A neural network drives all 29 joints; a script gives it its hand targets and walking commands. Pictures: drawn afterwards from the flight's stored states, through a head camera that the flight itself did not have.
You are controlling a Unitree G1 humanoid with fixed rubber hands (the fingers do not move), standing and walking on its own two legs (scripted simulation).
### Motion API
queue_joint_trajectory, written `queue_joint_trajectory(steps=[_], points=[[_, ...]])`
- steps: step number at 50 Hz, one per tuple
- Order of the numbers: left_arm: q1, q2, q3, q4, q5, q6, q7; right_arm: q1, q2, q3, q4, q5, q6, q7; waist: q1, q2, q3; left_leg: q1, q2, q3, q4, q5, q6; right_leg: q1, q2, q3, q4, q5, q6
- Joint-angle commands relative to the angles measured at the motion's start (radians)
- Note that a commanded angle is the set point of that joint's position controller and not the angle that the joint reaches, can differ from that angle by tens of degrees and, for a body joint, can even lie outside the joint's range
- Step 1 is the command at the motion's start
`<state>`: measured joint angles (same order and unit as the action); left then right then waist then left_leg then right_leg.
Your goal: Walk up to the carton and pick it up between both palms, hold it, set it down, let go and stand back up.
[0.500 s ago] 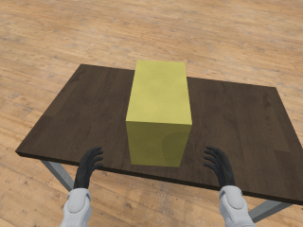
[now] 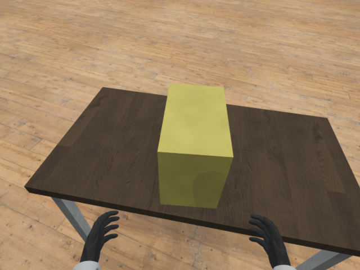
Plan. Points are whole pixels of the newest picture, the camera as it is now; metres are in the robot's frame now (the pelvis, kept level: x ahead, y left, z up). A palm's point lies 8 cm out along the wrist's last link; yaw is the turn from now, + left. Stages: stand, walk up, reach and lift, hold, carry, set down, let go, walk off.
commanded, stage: set down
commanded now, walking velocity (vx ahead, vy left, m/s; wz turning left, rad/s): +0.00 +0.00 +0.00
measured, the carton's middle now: (192, 144) +0.51 -0.04 -0.04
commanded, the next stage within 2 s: let go in 0.92 s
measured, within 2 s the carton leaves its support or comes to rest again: neither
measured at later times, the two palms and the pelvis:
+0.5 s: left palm (83, 268) +0.17 +0.21 -0.06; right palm (282, 265) +0.16 -0.21 -0.06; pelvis +0.01 +0.01 +0.01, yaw -1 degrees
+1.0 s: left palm out of the picture +0.16 +0.23 -0.07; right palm out of the picture +0.15 -0.22 -0.07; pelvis +0.00 +0.00 +0.00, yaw -1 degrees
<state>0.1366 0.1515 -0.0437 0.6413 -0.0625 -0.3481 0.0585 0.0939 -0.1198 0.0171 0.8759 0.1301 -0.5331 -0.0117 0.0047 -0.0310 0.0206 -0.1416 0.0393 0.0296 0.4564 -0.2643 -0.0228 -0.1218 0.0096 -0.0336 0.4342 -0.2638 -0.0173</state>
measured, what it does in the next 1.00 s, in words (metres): stands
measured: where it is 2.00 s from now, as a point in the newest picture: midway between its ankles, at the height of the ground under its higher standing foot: outside the picture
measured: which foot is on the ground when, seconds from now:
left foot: down 0.00-1.00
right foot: down 0.00-1.00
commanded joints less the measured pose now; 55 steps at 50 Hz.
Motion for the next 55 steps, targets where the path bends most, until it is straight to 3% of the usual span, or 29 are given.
queue_joint_trajectory(steps=[1, 11, 21, 37, 44, 55], points=[[-0.087, 0.057, 0.012, -0.14, 0.013, 0.051, 0.001, -0.075, -0.09, -0.023, -0.126, -0.018, 0.034, 0.005, 0.004, 0.044, -0.056, 0.128, -0.035, 0.0, -0.064, 0.231, -0.024, -0.048, 0.0, 0.031, -0.123, 0.122, -0.024], [0.0, 0.05, 0.041, -0.232, 0.057, 0.205, -0.024, -0.001, -0.123, -0.025, -0.204, -0.047, 0.133, 0.002, 0.015, 0.044, -0.009, 0.215, -0.035, 0.016, -0.082, 0.374, -0.034, -0.003, 0.015, 0.018, -0.161, 0.227, -0.021], [0.035, 0.065, 0.061, -0.279, 0.076, 0.32, -0.038, 0.046, -0.131, -0.043, -0.27, -0.09, 0.233, 0.008, 0.014, 0.039, 0.024, 0.222, -0.037, 0.031, -0.107, 0.337, -0.027, -0.016, 0.011, 0.017, -0.186, 0.199, -0.016], [-0.021, 0.132, 0.078, -0.242, 0.059, 0.431, -0.052, 0.024, -0.129, -0.071, -0.288, -0.142, 0.338, 0.017, 0.014, 0.028, 0.02, 0.161, -0.035, 0.046, -0.122, 0.195, -0.005, -0.055, -0.007, 0.017, -0.182, 0.079, -0.006], [-0.032, 0.141, 0.084, -0.231, 0.07, 0.474, -0.057, 0.017, -0.145, -0.075, -0.265, -0.157, 0.36, 0.022, 0.013, 0.032, 0.009, 0.166, -0.033, 0.049, -0.114, 0.22, -0.006, -0.052, -0.001, 0.008, -0.171, 0.101, -0.006], [-0.025, 0.144, 0.081, -0.234, 0.074, 0.459, -0.056, 0.023, -0.165, -0.076, -0.231, -0.153, 0.314, 0.028, 0.007, 0.036, -0.027, 0.176, -0.036, 0.047, -0.083, 0.304, -0.012, -0.039, 0.008, 0.003, -0.146, 0.209, -0.001]])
